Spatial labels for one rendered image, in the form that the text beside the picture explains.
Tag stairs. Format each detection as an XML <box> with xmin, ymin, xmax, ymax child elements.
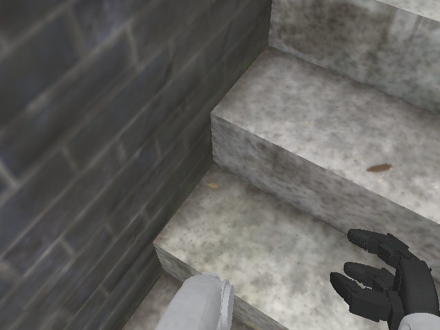
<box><xmin>122</xmin><ymin>0</ymin><xmax>440</xmax><ymax>330</ymax></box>

